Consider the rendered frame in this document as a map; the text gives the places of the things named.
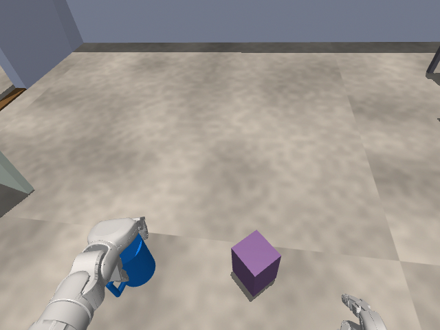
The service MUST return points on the left robot arm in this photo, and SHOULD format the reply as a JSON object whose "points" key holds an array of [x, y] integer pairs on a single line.
{"points": [[82, 291]]}

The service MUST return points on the right robot hand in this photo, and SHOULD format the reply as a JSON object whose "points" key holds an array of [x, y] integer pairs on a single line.
{"points": [[369, 320]]}

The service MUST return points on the left robot hand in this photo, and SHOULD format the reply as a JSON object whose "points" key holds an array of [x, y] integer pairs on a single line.
{"points": [[120, 233]]}

